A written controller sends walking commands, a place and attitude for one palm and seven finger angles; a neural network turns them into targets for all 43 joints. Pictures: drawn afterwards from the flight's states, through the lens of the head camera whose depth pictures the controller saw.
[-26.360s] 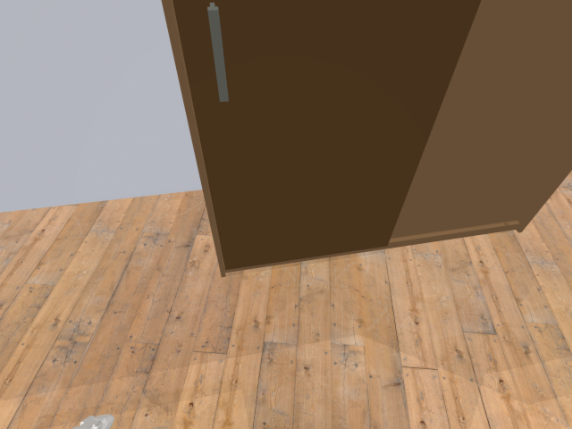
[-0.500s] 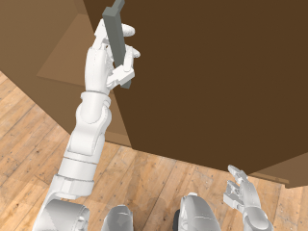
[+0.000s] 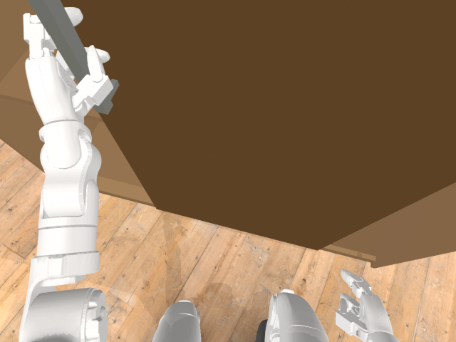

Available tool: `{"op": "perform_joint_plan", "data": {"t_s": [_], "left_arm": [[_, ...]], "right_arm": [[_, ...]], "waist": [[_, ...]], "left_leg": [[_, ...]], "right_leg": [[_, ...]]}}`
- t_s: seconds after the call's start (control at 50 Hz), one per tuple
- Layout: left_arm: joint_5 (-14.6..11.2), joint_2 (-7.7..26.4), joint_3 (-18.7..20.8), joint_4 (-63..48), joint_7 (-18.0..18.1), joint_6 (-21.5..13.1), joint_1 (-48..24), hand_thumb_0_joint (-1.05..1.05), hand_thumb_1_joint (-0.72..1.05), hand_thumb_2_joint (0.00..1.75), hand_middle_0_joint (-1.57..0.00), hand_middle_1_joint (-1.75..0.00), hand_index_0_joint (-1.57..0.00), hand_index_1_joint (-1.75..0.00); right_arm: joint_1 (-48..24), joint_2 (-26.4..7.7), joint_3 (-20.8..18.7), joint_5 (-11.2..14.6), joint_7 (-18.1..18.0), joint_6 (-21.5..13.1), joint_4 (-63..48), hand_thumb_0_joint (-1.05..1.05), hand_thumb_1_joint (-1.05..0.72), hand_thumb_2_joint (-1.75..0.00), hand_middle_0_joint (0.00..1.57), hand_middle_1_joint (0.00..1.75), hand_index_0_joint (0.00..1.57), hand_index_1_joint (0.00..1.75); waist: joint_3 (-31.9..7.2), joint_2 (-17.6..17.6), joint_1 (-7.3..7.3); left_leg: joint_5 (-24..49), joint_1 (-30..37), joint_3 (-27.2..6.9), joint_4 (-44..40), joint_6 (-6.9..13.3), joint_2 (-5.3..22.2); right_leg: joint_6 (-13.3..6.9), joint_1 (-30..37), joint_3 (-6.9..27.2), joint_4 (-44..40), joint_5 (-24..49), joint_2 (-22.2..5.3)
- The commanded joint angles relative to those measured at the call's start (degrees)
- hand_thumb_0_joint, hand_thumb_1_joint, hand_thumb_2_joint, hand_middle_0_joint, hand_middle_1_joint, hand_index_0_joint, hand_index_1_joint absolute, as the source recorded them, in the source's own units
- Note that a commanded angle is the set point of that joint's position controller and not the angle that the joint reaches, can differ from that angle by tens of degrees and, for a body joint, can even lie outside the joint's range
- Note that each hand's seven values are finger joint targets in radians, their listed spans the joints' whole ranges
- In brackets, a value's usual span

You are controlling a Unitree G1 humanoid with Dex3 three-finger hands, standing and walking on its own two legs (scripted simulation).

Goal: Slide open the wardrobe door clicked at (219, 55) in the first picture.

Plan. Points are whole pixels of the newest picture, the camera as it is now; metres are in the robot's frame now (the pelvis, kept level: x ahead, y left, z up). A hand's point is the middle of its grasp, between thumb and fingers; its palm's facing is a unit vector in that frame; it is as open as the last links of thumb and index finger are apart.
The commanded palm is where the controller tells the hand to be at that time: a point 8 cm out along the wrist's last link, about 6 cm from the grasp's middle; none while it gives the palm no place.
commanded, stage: stop walking and hold the door there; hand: left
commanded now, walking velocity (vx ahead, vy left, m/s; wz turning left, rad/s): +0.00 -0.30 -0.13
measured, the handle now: (86, 53) +0.44 +0.30 +0.15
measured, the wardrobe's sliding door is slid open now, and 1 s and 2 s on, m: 0.43 0.43 0.43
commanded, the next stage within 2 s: none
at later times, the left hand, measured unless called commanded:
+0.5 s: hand (94, 75) +0.40 +0.27 +0.16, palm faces +0.61 -0.75 -0.26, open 6.4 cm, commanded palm +0.35 +0.31 +0.13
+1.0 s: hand (89, 77) +0.40 +0.28 +0.16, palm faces +0.46 -0.86 -0.20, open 6.3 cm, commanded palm +0.36 +0.32 +0.13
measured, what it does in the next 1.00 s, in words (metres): steps on the spot: right foot, then left foot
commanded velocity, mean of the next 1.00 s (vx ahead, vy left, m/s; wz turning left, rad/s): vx -0.03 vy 0.11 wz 0.00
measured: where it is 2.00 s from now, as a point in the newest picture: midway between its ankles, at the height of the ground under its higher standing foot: outside the picture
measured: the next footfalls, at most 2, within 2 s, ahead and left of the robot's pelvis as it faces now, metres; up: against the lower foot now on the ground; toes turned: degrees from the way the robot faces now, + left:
right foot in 0.24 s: +0.10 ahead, -0.23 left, +0.00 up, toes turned -11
left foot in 0.64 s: +0.07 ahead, +0.06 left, +0.00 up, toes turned -7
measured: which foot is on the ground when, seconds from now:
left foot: down 0.00-0.24, up 0.26-0.62, down 0.64-1.00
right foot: up 0.00-0.22, down 0.24-0.66, up 0.68-0.84, down 0.86-1.00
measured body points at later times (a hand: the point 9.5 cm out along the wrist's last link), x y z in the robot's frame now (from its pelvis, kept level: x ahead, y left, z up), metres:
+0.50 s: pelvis +0.01 -0.08 -0.01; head +0.02 -0.12 +0.44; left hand +0.37 +0.31 +0.17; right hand +0.10 -0.41 -0.12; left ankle +0.03 +0.05 -0.67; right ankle +0.06 -0.22 -0.74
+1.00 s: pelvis -0.07 -0.02 -0.01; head -0.06 -0.02 +0.44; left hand +0.37 +0.32 +0.17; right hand -0.06 -0.30 -0.12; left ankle +0.03 +0.07 -0.74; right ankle -0.07 -0.16 -0.74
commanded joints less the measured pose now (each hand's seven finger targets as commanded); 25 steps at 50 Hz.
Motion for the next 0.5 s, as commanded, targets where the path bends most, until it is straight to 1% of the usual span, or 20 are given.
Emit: {"op": "perform_joint_plan", "data": {"t_s": [0.0,0.02,0.04,0.06,0.08,0.1,0.12,0.14,0.18,0.2,0.22,0.24,0.26,0.28,0.3,0.32,0.34,0.4,0.42,0.48], "left_arm": [[0.98,-0.55,-16.03,-23.06,-7.25,-7.41,-23.72,0.00,0.90,0.90,-0.45,-1.40,-0.45,-1.40],[1.19,1.03,-14.83,-22.58,-7.40,-7.03,-23.13,0.00,0.90,0.90,-0.45,-1.40,-0.45,-1.40],[2.99,31.50,15.21,1.20,-4.80,-6.35,-8.29,0.00,0.90,0.90,-0.45,-1.40,-0.45,-1.40],[2.86,24.74,7.13,-2.64,-5.82,-6.59,-9.71,0.00,0.90,0.90,-0.45,-1.40,-0.45,-1.40],[2.49,25.55,8.54,-2.12,-5.76,-6.57,-10.68,0.00,0.90,0.90,-0.45,-1.40,-0.45,-1.40],[2.25,23.69,5.51,-3.84,-6.39,-7.45,-12.62,0.00,0.90,0.90,-0.45,-1.40,-0.45,-1.40],[2.61,27.13,8.58,-1.48,-6.09,-7.91,-11.18,0.00,0.90,0.90,-0.45,-1.40,-0.45,-1.40],[2.52,26.31,7.91,0.60,-6.11,-8.42,-9.70,0.00,0.90,0.90,-0.45,-1.40,-0.45,-1.40],[3.53,32.54,13.52,7.92,-5.58,-9.09,-5.11,0.00,0.90,0.90,-0.45,-1.40,-0.45,-1.40],[4.76,37.44,16.75,11.32,-5.37,-9.50,-4.38,0.00,0.90,0.90,-0.45,-1.40,-0.45,-1.40],[5.48,43.06,20.25,16.14,-4.85,-9.66,-2.02,0.00,0.90,0.90,-0.45,-1.40,-0.45,-1.40],[4.67,46.15,25.03,19.70,-3.96,-7.99,0.56,0.00,0.90,0.90,-0.45,-1.40,-0.45,-1.40],[4.79,48.15,27.84,23.69,-3.62,-6.96,0.97,0.00,0.90,0.90,-0.45,-1.40,-0.45,-1.40],[3.89,49.46,29.81,25.80,-3.70,-7.13,1.09,0.00,0.90,0.90,-0.45,-1.40,-0.45,-1.40],[2.78,47.56,29.93,26.31,-3.57,-7.60,-0.46,0.00,0.90,0.90,-0.45,-1.40,-0.45,-1.40],[2.47,49.85,32.34,28.79,-3.32,-7.93,-1.15,0.00,0.90,0.90,-0.45,-1.40,-0.45,-1.40],[2.69,48.24,31.89,32.04,-3.37,-8.52,-0.32,0.00,0.90,0.90,-0.45,-1.40,-0.45,-1.40],[3.19,49.55,31.34,35.79,-3.85,-9.57,-3.60,0.00,0.90,0.90,-0.45,-1.40,-0.45,-1.40],[3.07,48.74,29.73,36.85,-4.00,-9.69,-4.50,0.00,0.90,0.90,-0.45,-1.40,-0.45,-1.40],[3.61,48.82,28.13,38.56,-4.43,-9.99,-7.06,0.00,0.90,0.90,-0.45,-1.40,-0.45,-1.40]], "right_arm": [[-1.04,-9.23,-3.54,-0.16,0.51,-2.28,-8.93,0.00,-0.90,-0.90,0.20,0.30,0.20,0.30],[-1.08,-9.39,-3.46,-0.26,0.33,-2.41,-9.51,0.00,-0.90,-0.90,0.20,0.30,0.20,0.30],[2.35,-12.09,-4.13,-1.29,-1.56,-0.01,-4.06,0.00,-0.90,-0.90,0.20,0.30,0.20,0.30],[2.73,-10.33,-3.29,-1.19,-1.81,0.79,-6.97,0.00,-0.90,-0.90,0.20,0.30,0.20,0.30],[1.05,-10.02,-2.93,-0.75,-2.16,0.08,-7.39,0.00,-0.90,-0.90,0.20,0.30,0.20,0.30],[0.54,-9.64,-2.31,-0.52,-2.25,-0.74,-7.57,0.00,-0.90,-0.90,0.20,0.30,0.20,0.30],[1.61,-10.22,-2.28,-0.32,-2.68,-1.67,-6.85,0.00,-0.90,-0.90,0.20,0.30,0.20,0.30],[1.35,-9.67,-1.59,-0.18,-2.52,-2.28,-7.05,0.00,-0.90,-0.90,0.20,0.30,0.20,0.30],[1.60,-10.71,-1.42,0.39,-2.73,-2.47,-6.46,0.00,-0.90,-0.90,0.20,0.30,0.20,0.30],[1.91,-10.23,-1.51,0.48,-3.23,-1.79,-6.30,0.00,-0.90,-0.90,0.20,0.30,0.20,0.30],[0.14,-8.48,-0.50,0.09,-4.42,-0.75,-7.53,0.00,-0.90,-0.90,0.20,0.30,0.20,0.30],[-1.77,-8.39,0.00,0.09,-5.52,-0.44,-7.80,0.00,-0.90,-0.90,0.20,0.30,0.20,0.30],[-1.68,-8.67,0.53,-0.25,-6.16,-0.75,-6.50,0.00,-0.90,-0.90,0.20,0.30,0.20,0.30],[0.71,-10.51,0.33,0.58,-5.68,-0.38,-5.14,0.00,-0.90,-0.90,0.20,0.30,0.20,0.30],[-1.08,-11.21,0.01,0.87,-5.57,-0.36,-4.53,0.00,-0.90,-0.90,0.20,0.30,0.20,0.30],[-1.99,-12.38,-0.39,0.58,-5.83,-0.17,-3.02,0.00,-0.90,-0.90,0.20,0.30,0.20,0.30],[-1.81,-12.14,-0.30,0.64,-5.66,-0.24,-2.74,0.00,-0.90,-0.90,0.20,0.30,0.20,0.30],[-1.10,-13.65,-1.03,0.45,-5.27,-0.51,-1.26,0.00,-0.90,-0.90,0.20,0.30,0.20,0.30],[-0.88,-13.80,-0.92,0.53,-5.31,-0.51,-0.54,0.00,-0.90,-0.90,0.20,0.30,0.20,0.30],[1.79,-14.21,-1.08,0.07,-5.65,-0.94,-0.12,0.00,-0.90,-0.90,0.20,0.30,0.20,0.30]], "waist": [[-37.73,17.31,-8.94],[-36.78,17.08,-8.98],[-37.37,18.11,-7.58],[-37.01,20.36,-7.75],[-36.11,21.88,-7.81],[-34.72,26.37,-8.67],[-33.55,28.68,-9.02],[-32.51,28.92,-9.13],[-33.20,20.11,-7.01],[-34.67,7.99,-6.72],[-36.59,-7.33,-5.86],[-36.84,-10.06,-5.34],[-32.41,-6.10,-6.51],[-34.61,-12.55,-5.79],[-35.01,-16.20,-5.81],[-34.57,-16.39,-5.66],[-34.28,-16.80,-6.06],[-31.58,-14.32,-6.57],[-30.17,-10.57,-7.03],[-29.18,-10.95,-6.81]], "left_leg": [[59.94,34.95,-4.14,-4.51,6.92,12.87],[61.17,34.08,-3.15,-5.03,6.30,12.58],[65.30,34.91,-1.60,-5.14,6.60,12.06],[65.36,34.22,-2.59,-3.45,7.12,11.58],[62.65,34.41,0.76,-3.19,6.35,10.85],[60.05,31.83,2.82,-3.35,5.14,9.80],[58.99,30.98,4.98,-3.29,4.05,8.13],[56.41,28.63,5.06,-2.00,3.20,7.32],[42.21,19.39,6.55,7.79,1.90,3.94],[25.35,9.59,5.82,16.92,1.28,-0.19],[-8.94,-8.68,2.96,27.45,0.99,-7.50],[-20.60,-15.12,-4.53,35.00,0.80,-8.64],[-16.81,-14.93,-8.01,35.33,0.62,-6.87],[-14.65,-16.27,-9.75,38.43,0.08,-7.39],[-12.38,-16.79,-11.58,40.43,0.08,-8.13],[-11.23,-17.58,-11.55,39.56,0.10,-8.10],[-8.85,-18.09,-11.00,39.03,0.14,-8.41],[-6.93,-14.88,-9.78,32.70,0.42,-9.20],[-6.22,-12.63,-9.14,29.87,0.63,-8.93],[-5.94,-6.37,-7.42,18.96,1.70,-8.61]], "right_leg": [[0.78,-8.45,-0.89,-0.90,4.78,-1.38],[1.19,-6.98,-2.12,-3.03,5.13,-0.89],[2.43,-7.48,-2.73,-3.96,4.66,0.53],[2.04,-6.15,-3.31,-8.97,2.96,0.98],[1.69,-4.80,-4.51,-13.24,4.27,1.31],[1.31,-2.21,-5.38,-18.49,5.71,1.39],[1.29,-0.70,-7.24,-21.71,7.30,2.61],[0.94,2.75,-7.19,-27.63,9.55,2.45],[0.54,17.03,-7.15,-40.89,26.10,2.06],[-1.25,26.47,-1.38,-41.17,43.99,-3.59],[-7.17,38.82,14.98,-34.92,75.55,-15.89],[-8.92,38.33,19.69,-33.73,85.73,-23.43],[-7.92,32.79,18.23,-36.03,78.84,-23.57],[-8.17,34.50,18.79,-35.25,71.64,-22.43],[-7.96,34.49,17.59,-35.34,65.27,-21.24],[-8.55,34.69,14.86,-35.24,63.36,-21.50],[-8.03,34.07,11.43,-35.45,59.97,-20.11],[-7.85,26.85,12.33,-39.60,48.95,-20.64],[-7.75,23.97,12.24,-40.85,44.91,-21.06],[-7.44,17.87,12.63,-44.19,30.54,-19.36]]}}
